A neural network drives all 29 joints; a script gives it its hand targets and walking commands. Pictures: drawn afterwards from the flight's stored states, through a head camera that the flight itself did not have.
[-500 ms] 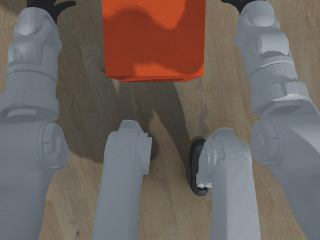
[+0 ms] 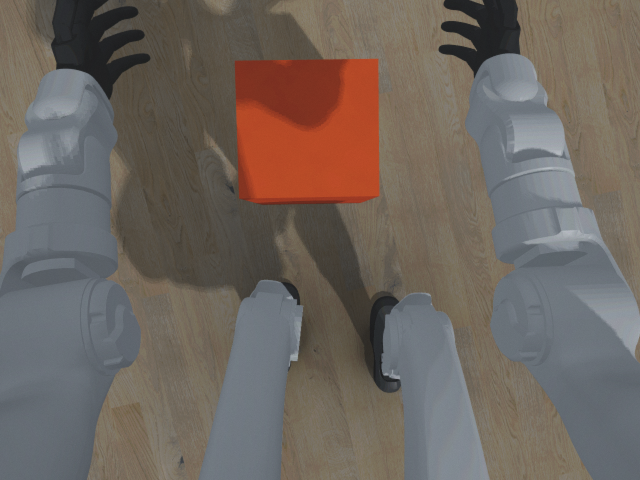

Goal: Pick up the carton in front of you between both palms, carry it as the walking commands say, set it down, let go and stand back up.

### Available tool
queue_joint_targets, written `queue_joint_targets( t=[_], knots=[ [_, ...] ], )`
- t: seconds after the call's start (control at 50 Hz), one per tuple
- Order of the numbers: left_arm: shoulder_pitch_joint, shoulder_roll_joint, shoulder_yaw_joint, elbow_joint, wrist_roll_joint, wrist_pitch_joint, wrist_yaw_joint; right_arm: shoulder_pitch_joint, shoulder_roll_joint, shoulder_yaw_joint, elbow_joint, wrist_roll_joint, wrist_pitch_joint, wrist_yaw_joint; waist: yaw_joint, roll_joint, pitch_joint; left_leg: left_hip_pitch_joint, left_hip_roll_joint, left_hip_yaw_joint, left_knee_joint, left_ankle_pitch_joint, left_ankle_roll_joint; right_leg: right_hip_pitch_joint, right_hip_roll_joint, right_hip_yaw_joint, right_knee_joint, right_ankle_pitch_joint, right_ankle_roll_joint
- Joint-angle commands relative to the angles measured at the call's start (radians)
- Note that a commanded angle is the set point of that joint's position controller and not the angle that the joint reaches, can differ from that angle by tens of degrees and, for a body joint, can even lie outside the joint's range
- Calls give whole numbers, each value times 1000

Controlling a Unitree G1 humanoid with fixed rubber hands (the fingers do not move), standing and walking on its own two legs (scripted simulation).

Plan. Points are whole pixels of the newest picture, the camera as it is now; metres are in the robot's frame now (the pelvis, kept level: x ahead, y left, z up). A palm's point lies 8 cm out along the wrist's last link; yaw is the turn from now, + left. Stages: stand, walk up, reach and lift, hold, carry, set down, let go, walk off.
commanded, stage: set down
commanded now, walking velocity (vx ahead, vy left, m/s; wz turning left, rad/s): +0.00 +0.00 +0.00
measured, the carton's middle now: (309, 145) +0.51 +0.08 -0.42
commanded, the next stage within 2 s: let go in 0.24 s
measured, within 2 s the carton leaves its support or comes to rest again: neither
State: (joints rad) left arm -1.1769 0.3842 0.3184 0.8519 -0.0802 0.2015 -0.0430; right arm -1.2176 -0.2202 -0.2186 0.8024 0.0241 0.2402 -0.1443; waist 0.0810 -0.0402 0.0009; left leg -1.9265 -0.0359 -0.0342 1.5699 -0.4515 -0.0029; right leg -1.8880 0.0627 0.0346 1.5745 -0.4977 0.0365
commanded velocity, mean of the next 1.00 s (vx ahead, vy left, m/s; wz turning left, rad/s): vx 0.00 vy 0.00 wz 0.00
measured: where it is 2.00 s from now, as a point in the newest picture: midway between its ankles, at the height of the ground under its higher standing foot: (333, 352)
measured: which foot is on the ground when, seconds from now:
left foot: down 0.00-1.00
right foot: down 0.00-1.00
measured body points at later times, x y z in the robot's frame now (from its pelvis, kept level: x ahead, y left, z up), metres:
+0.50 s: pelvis +0.04 +0.01 +0.13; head +0.32 +0.04 +0.48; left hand +0.47 +0.29 +0.01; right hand +0.50 -0.13 +0.01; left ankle +0.09 +0.11 -0.51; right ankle +0.08 -0.13 -0.51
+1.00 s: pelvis +0.09 +0.00 +0.22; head +0.21 +0.00 +0.65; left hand +0.31 +0.25 +0.13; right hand +0.34 -0.21 +0.12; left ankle +0.09 +0.11 -0.51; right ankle +0.08 -0.13 -0.51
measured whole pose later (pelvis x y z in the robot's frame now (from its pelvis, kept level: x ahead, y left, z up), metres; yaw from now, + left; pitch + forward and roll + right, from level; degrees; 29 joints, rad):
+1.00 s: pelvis +0.09 +0.00 +0.22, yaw +2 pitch +15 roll +0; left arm 0.04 0.20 0.09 0.51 -0.01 -0.02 -0.08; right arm 0.00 -0.16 -0.09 0.52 -0.04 0.00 0.00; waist 0.04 0.01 -0.02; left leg -0.58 -0.03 -0.04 0.56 -0.25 0.00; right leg -0.55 0.02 0.06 0.57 -0.28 0.01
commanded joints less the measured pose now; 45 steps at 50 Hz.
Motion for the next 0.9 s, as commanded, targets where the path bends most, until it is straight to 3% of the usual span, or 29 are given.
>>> queue_joint_targets(
  t=[0.0, 0.26, 0.42, 0.54, 0.72, 0.88],
  knots=[
    [-209, 140, 22, -106, 11, -24, -12, -226, -76, -15, -113, -13, -23, 7, 44, 19, -1118, 756, -33, 96, -200, 455, -40, 536, 59, -99, -185, 258, 6],
    [-110, 93, 67, -59, 94, -77, -44, -101, -25, -53, -85, -78, -65, 37, 33, 20, -1009, 925, -26, 70, -462, 506, -31, 710, 42, -74, -466, 330, 16],
    [214, 67, 29, -189, 176, -77, -82, 247, 43, -40, -236, -155, -62, 22, 21, 44, -1063, 1217, -23, 50, -599, 639, -14, 912, 38, -66, -623, 444, 20],
    [431, 21, -37, -320, 148, -113, -86, 465, 44, 12, -356, -129, -110, 44, 10, 81, -911, 1436, -2, 7, -696, 707, -13, 904, 27, -62, -737, 413, 11],
    [821, -59, -110, -332, 97, -181, -66, 849, 30, 42, -315, -111, -194, 98, -25, 89, -719, 1621, 21, -40, -814, 780, -18, 1034, 11, -43, -869, 418, -9],
    [1110, -82, -178, -396, 70, -234, -40, 1108, 2, 93, -351, -76, -251, 134, -40, 67, -488, 1651, 16, -14, -973, 635, -18, 1350, -9, -20, -1002, 446, -16]
  ],
)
